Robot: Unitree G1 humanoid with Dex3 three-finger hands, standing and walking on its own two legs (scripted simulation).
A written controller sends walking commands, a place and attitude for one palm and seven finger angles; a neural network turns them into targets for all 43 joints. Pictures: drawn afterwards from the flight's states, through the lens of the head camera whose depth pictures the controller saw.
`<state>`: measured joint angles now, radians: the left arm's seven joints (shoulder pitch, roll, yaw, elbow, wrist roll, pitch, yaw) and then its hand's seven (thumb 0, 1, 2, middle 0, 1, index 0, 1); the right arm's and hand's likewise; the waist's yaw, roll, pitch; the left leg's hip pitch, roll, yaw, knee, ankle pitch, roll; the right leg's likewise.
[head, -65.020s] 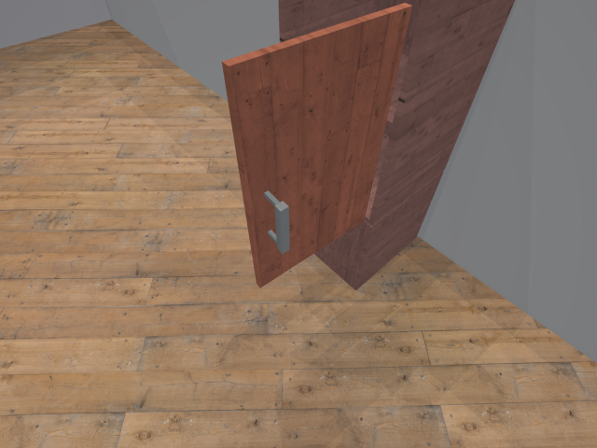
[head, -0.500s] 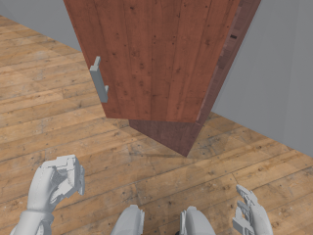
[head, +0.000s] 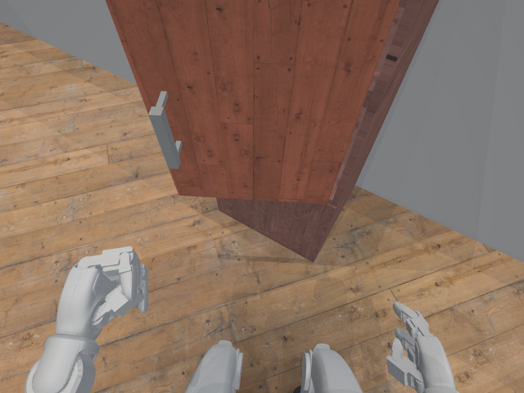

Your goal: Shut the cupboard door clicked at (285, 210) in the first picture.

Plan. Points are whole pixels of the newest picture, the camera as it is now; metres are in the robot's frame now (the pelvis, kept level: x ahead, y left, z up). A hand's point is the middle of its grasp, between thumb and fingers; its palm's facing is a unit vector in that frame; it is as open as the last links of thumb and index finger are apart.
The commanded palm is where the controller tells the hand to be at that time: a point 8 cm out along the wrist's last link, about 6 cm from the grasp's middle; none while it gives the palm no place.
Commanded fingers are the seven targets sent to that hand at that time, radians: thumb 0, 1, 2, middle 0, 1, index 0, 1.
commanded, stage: bring the fist close to the handle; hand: left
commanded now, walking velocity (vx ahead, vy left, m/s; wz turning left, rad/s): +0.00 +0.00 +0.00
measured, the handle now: (168, 132) +0.53 +0.21 +0.04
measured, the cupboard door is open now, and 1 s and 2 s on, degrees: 28 28 19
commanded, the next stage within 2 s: push the door shut along its arc in 1.24 s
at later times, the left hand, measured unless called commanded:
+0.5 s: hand (161, 213) +0.36 +0.18 +0.05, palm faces -0.01 -1.00 -0.03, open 3.1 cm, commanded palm +0.35 +0.24 +0.05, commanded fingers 0.00 0.90 0.90 -1.30 -1.50 -1.30 -1.50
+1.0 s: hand (170, 167) +0.45 +0.19 +0.04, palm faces -0.01 -1.00 -0.02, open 3.1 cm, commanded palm +0.42 +0.24 +0.04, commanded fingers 0.00 0.90 0.90 -1.30 -1.50 -1.30 -1.50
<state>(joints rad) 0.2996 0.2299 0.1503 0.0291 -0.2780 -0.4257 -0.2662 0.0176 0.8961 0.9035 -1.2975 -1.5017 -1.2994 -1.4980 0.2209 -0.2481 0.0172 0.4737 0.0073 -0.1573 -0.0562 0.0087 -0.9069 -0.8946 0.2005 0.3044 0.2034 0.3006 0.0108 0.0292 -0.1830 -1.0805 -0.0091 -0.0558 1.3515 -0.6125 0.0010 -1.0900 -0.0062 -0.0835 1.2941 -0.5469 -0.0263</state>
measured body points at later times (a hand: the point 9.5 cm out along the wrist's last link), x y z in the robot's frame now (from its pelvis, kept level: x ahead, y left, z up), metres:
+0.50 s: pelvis +0.00 +0.01 +0.01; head +0.10 +0.02 +0.45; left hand +0.35 +0.24 +0.05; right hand +0.14 -0.24 -0.09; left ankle +0.02 +0.12 -0.61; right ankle +0.04 -0.11 -0.61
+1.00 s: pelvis +0.00 +0.01 +0.00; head +0.13 +0.02 +0.43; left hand +0.44 +0.25 +0.05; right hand +0.06 -0.26 -0.11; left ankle +0.02 +0.12 -0.61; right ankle +0.04 -0.11 -0.61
